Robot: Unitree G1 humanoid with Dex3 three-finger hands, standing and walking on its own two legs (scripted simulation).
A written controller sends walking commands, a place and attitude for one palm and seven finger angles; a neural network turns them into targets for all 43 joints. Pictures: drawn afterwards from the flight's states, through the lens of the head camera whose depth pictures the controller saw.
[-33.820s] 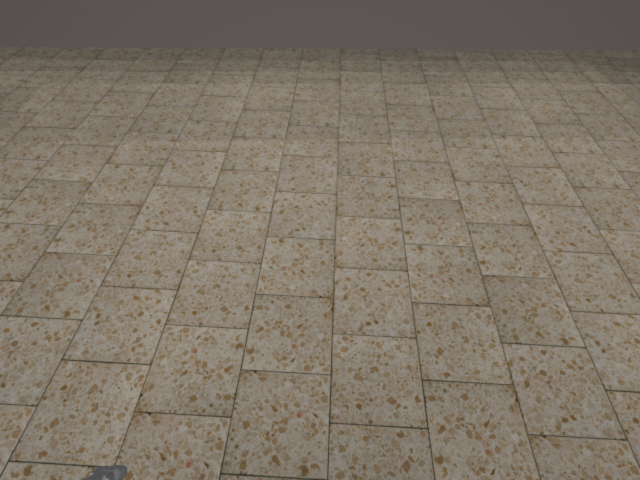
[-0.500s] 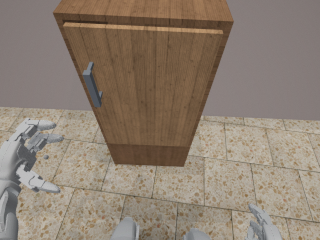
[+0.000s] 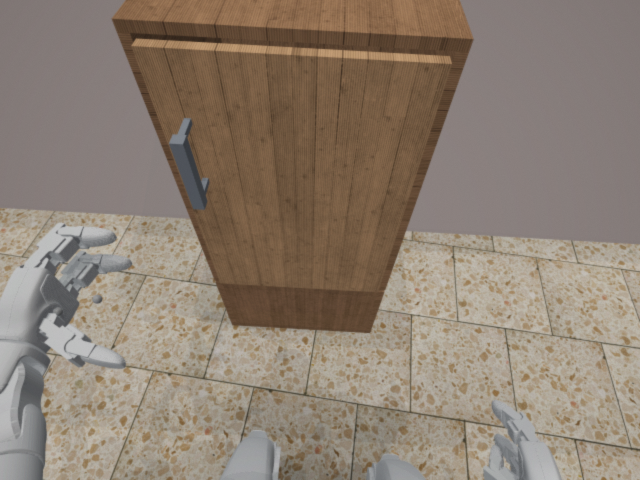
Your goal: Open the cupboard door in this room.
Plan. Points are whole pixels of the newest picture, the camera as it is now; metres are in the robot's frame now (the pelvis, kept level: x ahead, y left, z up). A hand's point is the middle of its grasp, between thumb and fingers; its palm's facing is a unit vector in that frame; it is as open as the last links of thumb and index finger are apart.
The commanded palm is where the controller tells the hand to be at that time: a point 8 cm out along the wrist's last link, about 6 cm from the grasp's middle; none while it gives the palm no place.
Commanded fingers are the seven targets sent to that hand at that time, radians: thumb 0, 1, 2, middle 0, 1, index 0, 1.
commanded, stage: move the hooked fingers beside the handle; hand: left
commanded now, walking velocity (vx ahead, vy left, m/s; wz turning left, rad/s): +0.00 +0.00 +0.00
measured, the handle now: (193, 166) +0.54 +0.23 +0.04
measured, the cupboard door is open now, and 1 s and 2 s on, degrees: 0 0 0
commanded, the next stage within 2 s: none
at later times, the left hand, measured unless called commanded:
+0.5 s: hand (118, 246) +0.38 +0.28 +0.06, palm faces +0.00 -1.00 -0.02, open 14.0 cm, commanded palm +0.36 +0.33 +0.06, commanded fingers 0.00 -0.50 0.30 -0.30 -1.20 -0.30 -1.20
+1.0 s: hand (132, 213) +0.43 +0.29 +0.05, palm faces -0.02 -1.00 -0.01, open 14.0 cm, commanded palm +0.42 +0.33 +0.06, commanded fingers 0.00 -0.50 0.30 -0.30 -1.20 -0.30 -1.20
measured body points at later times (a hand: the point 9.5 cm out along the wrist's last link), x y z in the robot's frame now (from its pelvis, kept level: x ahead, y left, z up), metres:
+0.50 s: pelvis +0.00 +0.01 -0.01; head +0.09 +0.03 +0.43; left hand +0.37 +0.34 +0.06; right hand +0.10 -0.26 -0.10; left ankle +0.05 +0.15 -0.66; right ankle +0.00 -0.14 -0.66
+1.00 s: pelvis +0.00 +0.02 -0.02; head +0.11 +0.04 +0.42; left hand +0.43 +0.34 +0.05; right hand +0.07 -0.26 -0.12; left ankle +0.05 +0.15 -0.66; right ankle +0.00 -0.14 -0.66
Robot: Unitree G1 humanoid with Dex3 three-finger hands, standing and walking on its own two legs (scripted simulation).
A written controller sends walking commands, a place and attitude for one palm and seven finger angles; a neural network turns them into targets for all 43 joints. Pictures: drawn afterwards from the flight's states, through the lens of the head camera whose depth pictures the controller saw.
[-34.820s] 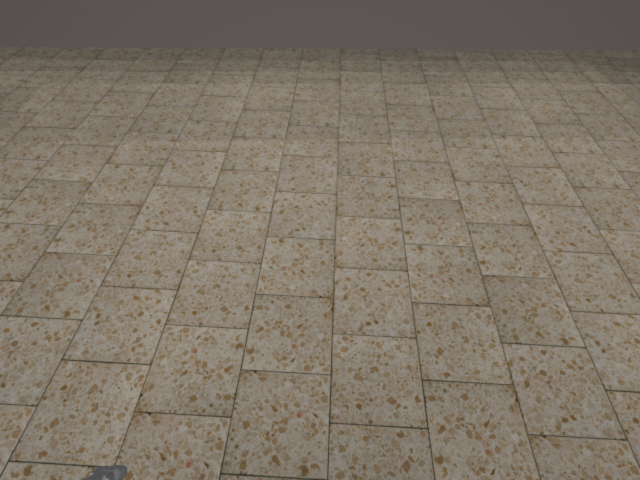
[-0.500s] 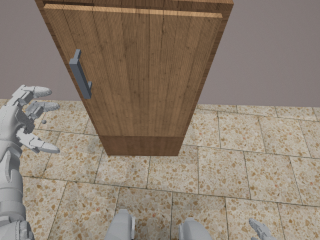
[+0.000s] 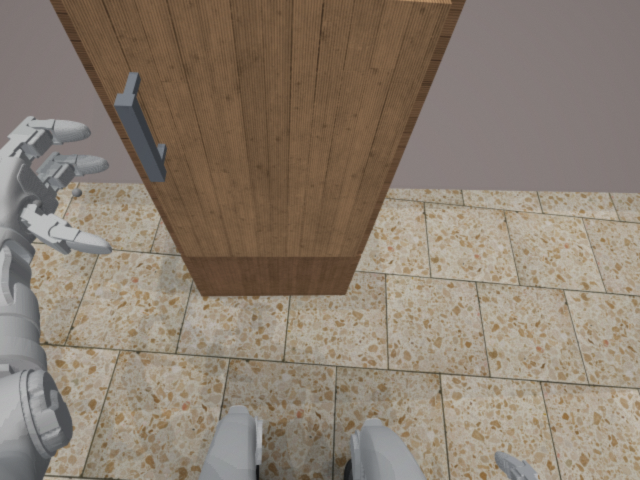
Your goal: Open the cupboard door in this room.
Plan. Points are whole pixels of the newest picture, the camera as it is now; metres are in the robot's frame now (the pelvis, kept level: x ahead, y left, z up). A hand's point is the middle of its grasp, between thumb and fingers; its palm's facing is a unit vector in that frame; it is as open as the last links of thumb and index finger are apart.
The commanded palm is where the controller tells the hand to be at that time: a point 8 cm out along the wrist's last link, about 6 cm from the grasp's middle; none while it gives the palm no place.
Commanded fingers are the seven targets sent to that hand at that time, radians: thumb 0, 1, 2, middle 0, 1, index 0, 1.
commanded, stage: move the hooked fingers beside the handle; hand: left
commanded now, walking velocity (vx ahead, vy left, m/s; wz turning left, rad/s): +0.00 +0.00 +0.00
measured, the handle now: (146, 131) +0.53 +0.24 +0.06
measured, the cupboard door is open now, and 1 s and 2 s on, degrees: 0 0 0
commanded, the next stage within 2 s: slide the fingers in behind the handle in 1.22 s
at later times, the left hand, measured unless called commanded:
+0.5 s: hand (88, 151) +0.49 +0.29 +0.07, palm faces +0.03 -1.00 -0.02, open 14.0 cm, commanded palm +0.47 +0.33 +0.07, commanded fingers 0.00 -0.50 0.30 -0.30 -1.20 -0.30 -1.20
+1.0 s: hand (85, 161) +0.47 +0.29 +0.06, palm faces +0.04 -1.00 -0.02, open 14.0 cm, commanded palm +0.46 +0.33 +0.07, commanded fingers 0.00 -0.50 0.30 -0.30 -1.20 -0.30 -1.20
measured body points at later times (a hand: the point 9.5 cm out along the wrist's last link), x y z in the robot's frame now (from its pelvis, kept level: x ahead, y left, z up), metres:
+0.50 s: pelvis +0.00 +0.00 -0.02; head +0.15 +0.03 +0.40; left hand +0.48 +0.35 +0.07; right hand +0.02 -0.28 -0.12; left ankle +0.04 +0.13 -0.64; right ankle +0.01 -0.15 -0.64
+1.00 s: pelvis +0.00 +0.00 -0.01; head +0.14 +0.04 +0.42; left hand +0.47 +0.35 +0.07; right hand +0.05 -0.27 -0.11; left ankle +0.04 +0.13 -0.64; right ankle +0.01 -0.15 -0.64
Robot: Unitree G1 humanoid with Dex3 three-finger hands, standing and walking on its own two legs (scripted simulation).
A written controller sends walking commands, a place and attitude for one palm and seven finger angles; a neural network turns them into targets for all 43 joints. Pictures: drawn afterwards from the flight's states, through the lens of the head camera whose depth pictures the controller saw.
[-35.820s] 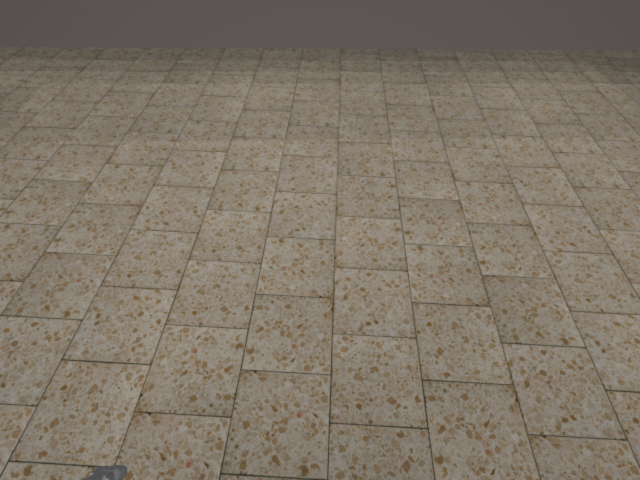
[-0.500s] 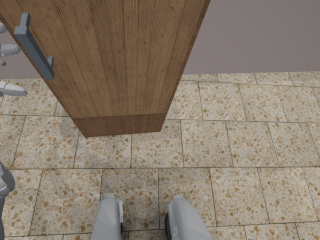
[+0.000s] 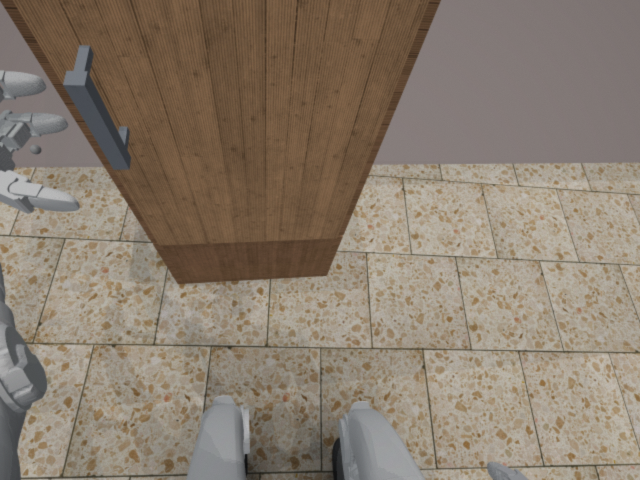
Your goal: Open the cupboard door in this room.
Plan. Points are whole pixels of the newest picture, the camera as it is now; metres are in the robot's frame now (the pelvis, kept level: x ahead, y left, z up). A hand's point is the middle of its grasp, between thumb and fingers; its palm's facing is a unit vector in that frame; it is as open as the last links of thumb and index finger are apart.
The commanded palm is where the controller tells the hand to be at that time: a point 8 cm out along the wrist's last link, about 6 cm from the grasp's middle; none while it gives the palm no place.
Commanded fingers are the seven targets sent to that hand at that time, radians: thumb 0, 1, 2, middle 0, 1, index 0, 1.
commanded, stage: move the hooked fingers beside the handle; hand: left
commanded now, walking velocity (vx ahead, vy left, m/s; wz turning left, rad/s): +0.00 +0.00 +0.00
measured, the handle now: (104, 113) +0.52 +0.24 +0.07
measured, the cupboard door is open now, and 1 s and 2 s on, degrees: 0 0 0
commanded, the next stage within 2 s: slide the fingers in behind the handle in 0.22 s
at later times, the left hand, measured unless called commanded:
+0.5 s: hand (39, 151) +0.47 +0.30 +0.07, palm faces +0.04 -1.00 -0.01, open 14.0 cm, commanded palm +0.45 +0.32 +0.08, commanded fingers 0.00 -0.50 0.30 -0.30 -1.20 -0.30 -1.20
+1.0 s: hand (74, 155) +0.46 +0.26 +0.08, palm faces +0.05 -1.00 -0.01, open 14.0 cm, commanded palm +0.44 +0.29 +0.08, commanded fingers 0.00 -0.50 0.30 -0.30 -1.20 -0.30 -1.20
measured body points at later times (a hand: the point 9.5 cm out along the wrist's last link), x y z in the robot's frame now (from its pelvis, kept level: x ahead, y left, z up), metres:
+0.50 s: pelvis +0.00 +0.00 +0.00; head +0.14 +0.04 +0.42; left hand +0.46 +0.35 +0.07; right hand +0.04 -0.27 -0.10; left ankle +0.04 +0.13 -0.63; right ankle +0.01 -0.16 -0.63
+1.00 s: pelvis +0.00 +0.00 +0.01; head +0.12 +0.03 +0.44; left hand +0.45 +0.31 +0.08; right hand +0.06 -0.27 -0.10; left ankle +0.04 +0.13 -0.63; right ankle +0.01 -0.16 -0.63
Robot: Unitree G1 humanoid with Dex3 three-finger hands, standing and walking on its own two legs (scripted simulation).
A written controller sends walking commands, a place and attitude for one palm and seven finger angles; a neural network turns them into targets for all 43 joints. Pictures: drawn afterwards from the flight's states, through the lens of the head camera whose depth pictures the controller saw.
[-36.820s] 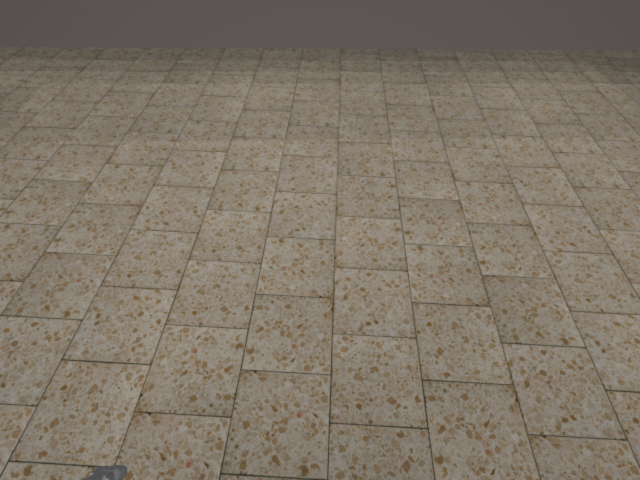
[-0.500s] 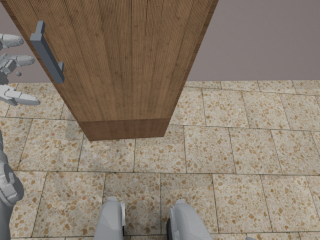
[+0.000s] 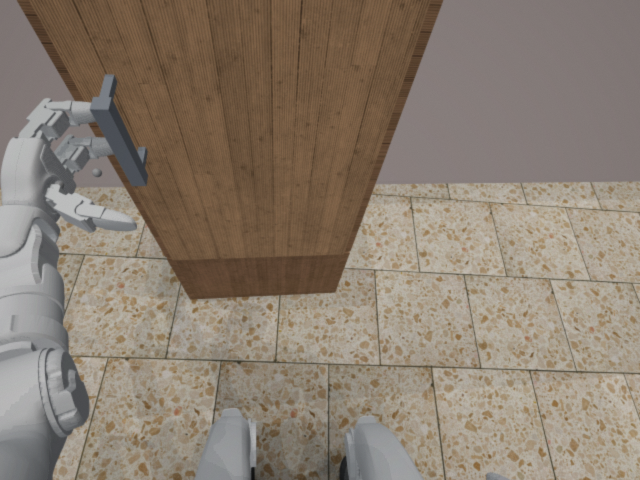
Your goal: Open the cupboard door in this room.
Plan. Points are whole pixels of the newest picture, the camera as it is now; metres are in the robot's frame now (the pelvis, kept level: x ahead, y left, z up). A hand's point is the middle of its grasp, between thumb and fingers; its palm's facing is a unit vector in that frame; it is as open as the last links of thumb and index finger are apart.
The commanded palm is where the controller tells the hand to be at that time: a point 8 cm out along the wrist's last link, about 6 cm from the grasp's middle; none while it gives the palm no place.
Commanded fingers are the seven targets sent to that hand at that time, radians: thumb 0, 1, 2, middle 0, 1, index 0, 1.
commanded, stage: slide the fingers in behind the handle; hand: left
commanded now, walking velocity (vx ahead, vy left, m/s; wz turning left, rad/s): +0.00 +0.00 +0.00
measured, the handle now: (125, 134) +0.53 +0.24 +0.06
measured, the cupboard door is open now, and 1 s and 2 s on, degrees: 0 0 1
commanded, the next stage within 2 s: close the thumb around the handle in 0.92 s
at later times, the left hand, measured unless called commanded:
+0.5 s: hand (131, 170) +0.47 +0.22 +0.07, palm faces +0.03 -1.00 -0.01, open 14.0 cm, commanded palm +0.44 +0.26 +0.07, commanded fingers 0.00 -0.50 0.30 -0.30 -1.20 -0.30 -1.20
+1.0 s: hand (128, 171) +0.47 +0.22 +0.06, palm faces +0.04 -1.00 -0.01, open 14.0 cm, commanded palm +0.45 +0.26 +0.07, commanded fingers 0.00 -0.50 0.30 -0.30 -1.20 -0.30 -1.20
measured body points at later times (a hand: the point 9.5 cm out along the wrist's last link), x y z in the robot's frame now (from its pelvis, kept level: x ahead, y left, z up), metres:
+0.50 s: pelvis +0.00 -0.01 +0.00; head +0.12 +0.02 +0.43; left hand +0.46 +0.27 +0.07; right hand +0.05 -0.27 -0.11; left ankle +0.04 +0.13 -0.64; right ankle +0.01 -0.15 -0.64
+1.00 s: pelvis +0.00 -0.01 +0.00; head +0.12 +0.02 +0.43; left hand +0.46 +0.28 +0.07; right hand +0.05 -0.27 -0.11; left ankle +0.04 +0.13 -0.64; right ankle +0.01 -0.15 -0.64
